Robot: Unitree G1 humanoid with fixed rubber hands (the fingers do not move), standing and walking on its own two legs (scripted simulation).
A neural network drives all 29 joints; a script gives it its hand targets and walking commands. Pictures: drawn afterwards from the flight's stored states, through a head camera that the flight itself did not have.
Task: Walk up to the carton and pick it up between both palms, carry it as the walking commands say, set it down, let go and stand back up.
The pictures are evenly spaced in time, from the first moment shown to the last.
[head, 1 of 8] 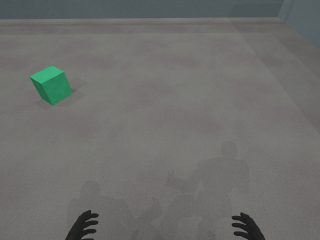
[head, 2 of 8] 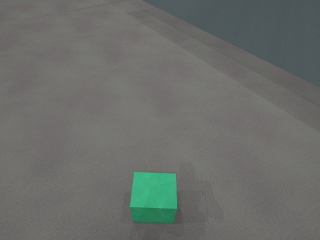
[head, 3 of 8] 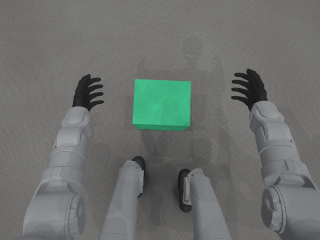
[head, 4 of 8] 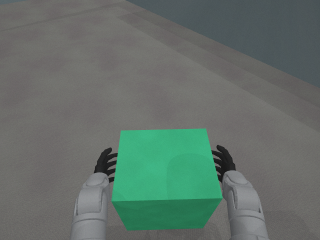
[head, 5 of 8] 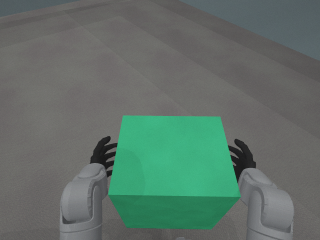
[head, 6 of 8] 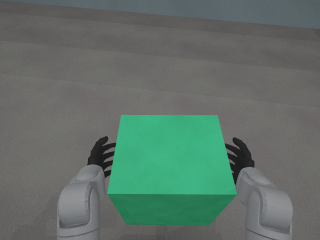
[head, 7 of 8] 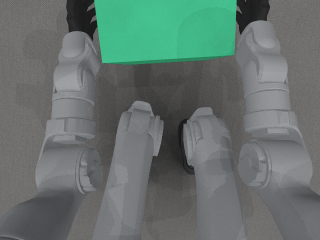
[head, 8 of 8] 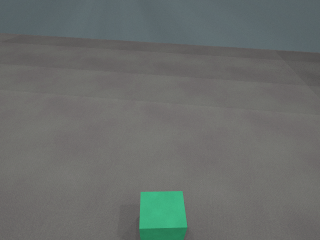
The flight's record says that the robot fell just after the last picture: no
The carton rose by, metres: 0.68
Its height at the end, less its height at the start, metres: +0.00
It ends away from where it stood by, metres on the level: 1.94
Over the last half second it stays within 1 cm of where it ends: yes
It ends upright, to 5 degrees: yes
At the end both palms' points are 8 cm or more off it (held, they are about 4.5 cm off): yes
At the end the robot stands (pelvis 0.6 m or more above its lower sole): yes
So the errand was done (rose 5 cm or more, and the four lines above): yes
